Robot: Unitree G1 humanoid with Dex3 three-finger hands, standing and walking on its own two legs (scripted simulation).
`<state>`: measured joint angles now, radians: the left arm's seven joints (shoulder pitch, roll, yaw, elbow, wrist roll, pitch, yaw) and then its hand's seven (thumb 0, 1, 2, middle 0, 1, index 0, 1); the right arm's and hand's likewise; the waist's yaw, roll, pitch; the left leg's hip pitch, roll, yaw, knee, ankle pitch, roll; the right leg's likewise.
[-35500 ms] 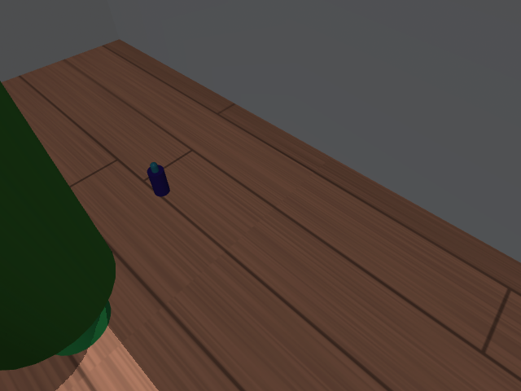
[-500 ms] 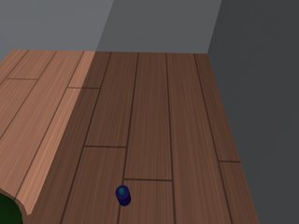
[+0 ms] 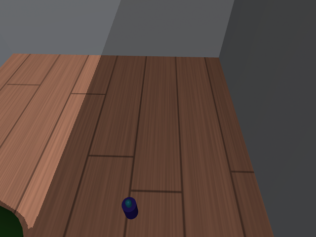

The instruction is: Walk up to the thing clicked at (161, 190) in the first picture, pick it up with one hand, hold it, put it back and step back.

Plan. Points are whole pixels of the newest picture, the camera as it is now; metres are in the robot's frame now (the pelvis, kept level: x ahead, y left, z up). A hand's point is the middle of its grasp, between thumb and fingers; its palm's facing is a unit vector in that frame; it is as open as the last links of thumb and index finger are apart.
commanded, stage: stand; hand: left
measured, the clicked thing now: (129, 207) +0.39 +0.16 -0.68
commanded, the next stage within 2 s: go down in 0.78 s
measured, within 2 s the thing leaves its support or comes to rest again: neither
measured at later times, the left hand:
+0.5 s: hand out of the picture +0.07 +0.25 -0.16, palm faces -0.04 -0.94 -0.34, open 7.4 cm
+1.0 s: hand out of the picture +0.11 +0.25 -0.16, palm faces +0.03 -0.94 -0.33, open 8.4 cm
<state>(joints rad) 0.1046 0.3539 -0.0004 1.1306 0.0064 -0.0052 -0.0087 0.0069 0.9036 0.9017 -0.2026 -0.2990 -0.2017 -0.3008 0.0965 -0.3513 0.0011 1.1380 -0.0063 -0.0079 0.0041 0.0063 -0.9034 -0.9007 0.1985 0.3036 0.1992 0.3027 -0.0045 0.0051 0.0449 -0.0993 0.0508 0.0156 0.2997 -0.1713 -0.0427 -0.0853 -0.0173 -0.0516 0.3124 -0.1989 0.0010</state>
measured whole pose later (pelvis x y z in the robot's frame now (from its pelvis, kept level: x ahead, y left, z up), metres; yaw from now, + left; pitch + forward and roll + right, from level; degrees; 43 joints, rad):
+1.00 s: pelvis -0.01 +0.00 -0.01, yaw +0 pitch +2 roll +0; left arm 0.03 0.32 0.07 1.08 0.01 -0.02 0.00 0.01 0.80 0.80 -0.13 -0.22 -0.13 -0.22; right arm 0.17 -0.33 -0.01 0.94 0.04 -0.03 -0.03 0.01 -0.93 -0.91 0.20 0.30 0.20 0.30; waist -0.01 0.01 0.05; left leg -0.23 0.04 0.01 0.41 -0.21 -0.03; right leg -0.20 -0.03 -0.06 0.41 -0.23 0.01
